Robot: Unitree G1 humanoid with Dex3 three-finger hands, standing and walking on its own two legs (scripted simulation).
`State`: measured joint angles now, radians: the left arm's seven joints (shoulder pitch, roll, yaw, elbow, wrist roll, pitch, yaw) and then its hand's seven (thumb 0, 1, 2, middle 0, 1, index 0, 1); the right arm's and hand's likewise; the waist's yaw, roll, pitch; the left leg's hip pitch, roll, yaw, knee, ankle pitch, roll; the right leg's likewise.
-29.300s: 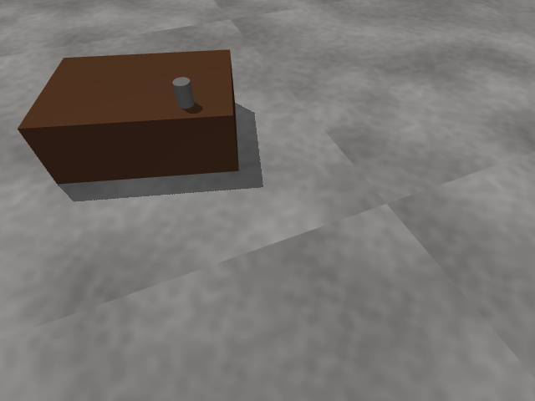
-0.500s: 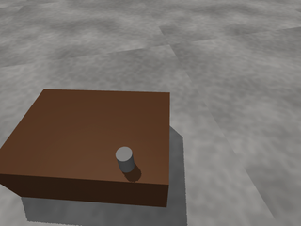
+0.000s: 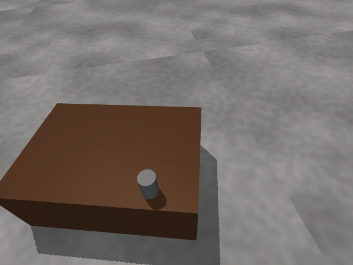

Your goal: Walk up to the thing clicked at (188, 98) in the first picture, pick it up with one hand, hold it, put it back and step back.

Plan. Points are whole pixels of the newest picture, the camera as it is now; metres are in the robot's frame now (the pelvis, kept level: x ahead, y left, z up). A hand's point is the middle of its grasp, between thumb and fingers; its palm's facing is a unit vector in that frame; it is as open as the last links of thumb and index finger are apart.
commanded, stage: home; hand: left
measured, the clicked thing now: (148, 184) +0.51 +0.16 -0.36
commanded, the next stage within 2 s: stand in 0.42 s
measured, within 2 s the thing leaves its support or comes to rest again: neither
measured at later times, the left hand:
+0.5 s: hand out of the picture +0.07 +0.24 -0.15, palm faces -0.01 -0.93 -0.37, open 17.6 cm
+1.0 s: hand out of the picture +0.10 +0.24 -0.15, palm faces -0.01 -0.93 -0.36, open 9.0 cm
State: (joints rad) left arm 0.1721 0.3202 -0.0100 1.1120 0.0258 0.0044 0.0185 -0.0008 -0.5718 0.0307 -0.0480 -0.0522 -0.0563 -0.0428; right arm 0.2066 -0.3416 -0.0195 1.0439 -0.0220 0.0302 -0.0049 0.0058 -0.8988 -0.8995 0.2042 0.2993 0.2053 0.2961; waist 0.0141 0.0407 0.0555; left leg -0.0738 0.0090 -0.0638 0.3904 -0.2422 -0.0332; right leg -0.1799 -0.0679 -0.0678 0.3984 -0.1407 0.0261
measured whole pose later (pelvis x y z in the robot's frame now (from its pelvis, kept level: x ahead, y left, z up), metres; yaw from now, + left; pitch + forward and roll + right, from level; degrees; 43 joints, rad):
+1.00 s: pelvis +0.02 -0.01 +0.00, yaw +0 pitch -3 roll +0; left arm 0.09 0.32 0.01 1.15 0.01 0.00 0.00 0.00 0.60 0.83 -0.20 -0.30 -0.21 -0.29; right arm 0.15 -0.36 0.00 1.09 -0.02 0.01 -0.01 0.01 -0.90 -0.90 0.20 0.30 0.21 0.30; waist 0.01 0.04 0.06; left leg -0.03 0.04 -0.06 0.33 -0.24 -0.05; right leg -0.17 -0.04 -0.07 0.38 -0.16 0.01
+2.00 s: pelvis +0.03 -0.02 +0.00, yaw -1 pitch -3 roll +0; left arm 0.09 0.33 0.01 1.12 0.01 -0.01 -0.01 0.01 0.91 0.90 -0.20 -0.31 -0.21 -0.30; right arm 0.14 -0.36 -0.01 1.09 -0.02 0.01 0.00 0.01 -0.90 -0.90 0.20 0.30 0.21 0.30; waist 0.00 0.02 0.06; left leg -0.02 0.04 -0.05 0.31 -0.24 -0.06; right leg -0.17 -0.03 -0.06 0.39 -0.17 0.00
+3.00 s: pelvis +0.02 -0.02 +0.00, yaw -2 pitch -3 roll +0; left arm 0.10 0.34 0.01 1.12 0.01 -0.01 -0.01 0.01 0.91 0.90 -0.20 -0.30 -0.21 -0.30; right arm 0.14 -0.35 -0.01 1.10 -0.02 0.01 0.01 0.01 -0.90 -0.90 0.20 0.30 0.21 0.30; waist 0.00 0.02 0.06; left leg -0.02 0.05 -0.04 0.30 -0.24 -0.06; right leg -0.18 -0.03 -0.05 0.39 -0.16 0.00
